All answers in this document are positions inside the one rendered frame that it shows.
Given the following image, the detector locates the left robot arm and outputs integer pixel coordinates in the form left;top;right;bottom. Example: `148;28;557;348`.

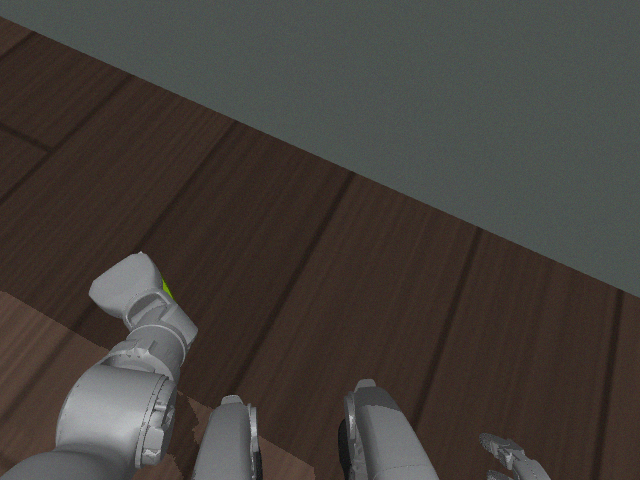
0;289;198;480

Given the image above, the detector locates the left robot hand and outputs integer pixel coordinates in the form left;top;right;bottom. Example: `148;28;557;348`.
88;251;163;319

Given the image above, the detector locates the small box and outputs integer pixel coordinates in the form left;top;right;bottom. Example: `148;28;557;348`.
160;272;177;303

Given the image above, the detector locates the right robot hand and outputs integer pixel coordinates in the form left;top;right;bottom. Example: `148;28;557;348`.
479;433;551;480

